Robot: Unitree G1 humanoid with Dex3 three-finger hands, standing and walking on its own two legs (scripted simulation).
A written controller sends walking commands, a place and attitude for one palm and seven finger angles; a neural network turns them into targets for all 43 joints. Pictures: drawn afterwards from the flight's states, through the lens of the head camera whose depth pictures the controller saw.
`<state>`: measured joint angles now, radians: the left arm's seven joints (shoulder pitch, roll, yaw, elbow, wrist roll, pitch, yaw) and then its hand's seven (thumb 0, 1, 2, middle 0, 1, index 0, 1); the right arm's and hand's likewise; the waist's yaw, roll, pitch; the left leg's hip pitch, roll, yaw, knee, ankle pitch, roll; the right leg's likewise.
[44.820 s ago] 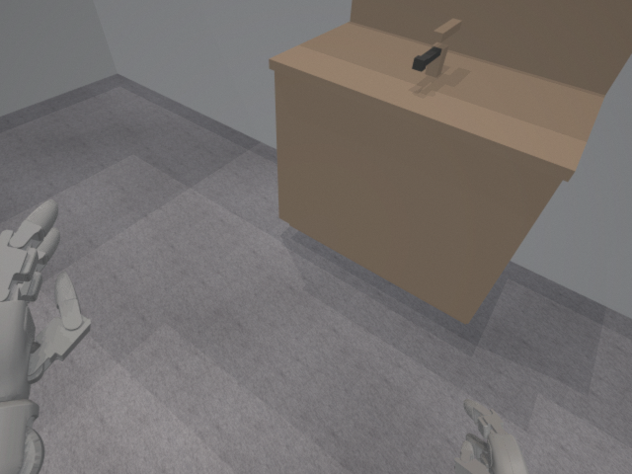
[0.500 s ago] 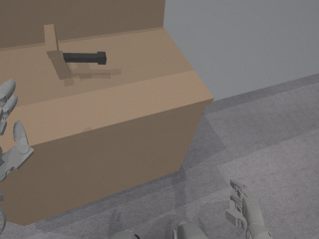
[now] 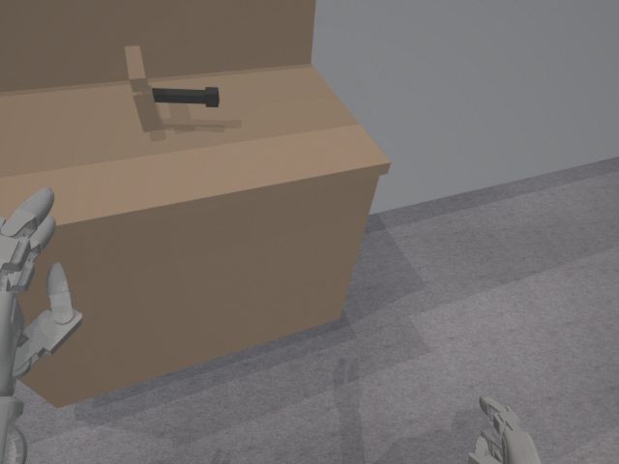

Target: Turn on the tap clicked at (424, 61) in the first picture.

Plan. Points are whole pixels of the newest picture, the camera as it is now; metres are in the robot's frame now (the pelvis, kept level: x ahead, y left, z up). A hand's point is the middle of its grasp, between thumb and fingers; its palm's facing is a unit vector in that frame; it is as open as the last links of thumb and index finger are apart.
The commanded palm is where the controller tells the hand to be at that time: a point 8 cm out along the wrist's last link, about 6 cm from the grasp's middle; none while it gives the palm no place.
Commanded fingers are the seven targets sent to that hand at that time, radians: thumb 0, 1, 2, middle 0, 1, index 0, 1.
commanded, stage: stop stepping back and stand still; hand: left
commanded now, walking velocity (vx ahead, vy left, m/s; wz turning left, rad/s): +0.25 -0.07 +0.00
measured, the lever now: (211, 97) +0.76 +0.19 +0.08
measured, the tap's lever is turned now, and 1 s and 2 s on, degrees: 73 73 73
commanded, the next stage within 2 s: stand and check the lever's angle in 1.52 s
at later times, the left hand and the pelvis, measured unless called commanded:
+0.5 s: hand out of the picture +0.13 +0.23 +0.16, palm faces +0.30 -0.88 -0.36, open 7.4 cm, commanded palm +0.09 +0.29 +0.19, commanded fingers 0.00 0.90 0.90 -0.20 -0.30 -0.20 -0.30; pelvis -0.08 +0.02 -0.02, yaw -3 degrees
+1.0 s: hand (13, 405) +0.14 +0.22 +0.19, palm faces +0.37 -0.84 -0.39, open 7.4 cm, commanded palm +0.10 +0.26 +0.19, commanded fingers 0.00 0.90 0.90 -0.20 -0.30 -0.20 -0.30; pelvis -0.07 -0.01 +0.00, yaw -1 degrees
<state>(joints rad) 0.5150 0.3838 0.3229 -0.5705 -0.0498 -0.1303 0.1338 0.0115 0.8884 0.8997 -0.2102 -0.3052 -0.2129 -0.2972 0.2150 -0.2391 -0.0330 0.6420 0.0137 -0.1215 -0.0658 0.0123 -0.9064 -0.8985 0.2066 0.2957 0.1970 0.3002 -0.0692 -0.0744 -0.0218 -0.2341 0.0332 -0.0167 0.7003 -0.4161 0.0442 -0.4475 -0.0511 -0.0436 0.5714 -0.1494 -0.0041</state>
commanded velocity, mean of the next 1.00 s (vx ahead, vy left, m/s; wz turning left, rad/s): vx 0.12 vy -0.04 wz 0.00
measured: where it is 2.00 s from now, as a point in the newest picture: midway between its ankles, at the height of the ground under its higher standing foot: outside the picture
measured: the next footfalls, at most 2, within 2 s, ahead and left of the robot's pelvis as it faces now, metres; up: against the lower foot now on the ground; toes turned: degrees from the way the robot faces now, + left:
left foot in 0.02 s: +0.00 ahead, +0.10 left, +0.00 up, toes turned -2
right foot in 0.26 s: +0.08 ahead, -0.09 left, +0.00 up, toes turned -1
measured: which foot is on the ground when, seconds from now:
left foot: up 0.00-0.00, down 0.02-1.00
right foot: down 0.00-0.02, up 0.04-0.24, down 0.26-0.42, up 0.44-0.74, down 0.76-1.00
